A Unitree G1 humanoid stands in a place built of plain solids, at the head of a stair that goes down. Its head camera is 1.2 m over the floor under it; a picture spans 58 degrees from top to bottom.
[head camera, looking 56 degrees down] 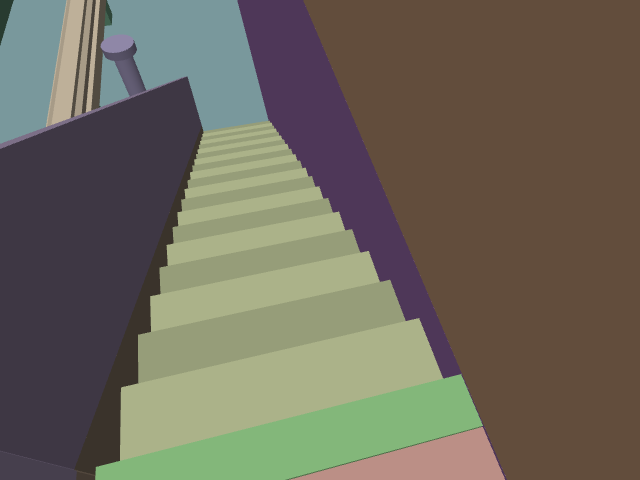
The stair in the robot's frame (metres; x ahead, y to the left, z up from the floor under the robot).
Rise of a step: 0.15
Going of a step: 0.24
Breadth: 0.98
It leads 14 degrees to the left of straight ahead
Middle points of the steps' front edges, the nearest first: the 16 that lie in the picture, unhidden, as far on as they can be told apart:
0.25 0.08 0.00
0.48 0.14 -0.15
0.72 0.20 -0.31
0.95 0.25 -0.46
1.18 0.31 -0.62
1.41 0.36 -0.77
1.65 0.42 -0.93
1.88 0.48 -1.08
2.11 0.53 -1.24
2.34 0.59 -1.39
2.58 0.65 -1.55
2.81 0.70 -1.70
3.04 0.76 -1.86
3.28 0.82 -2.01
3.51 0.87 -2.17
3.74 0.93 -2.32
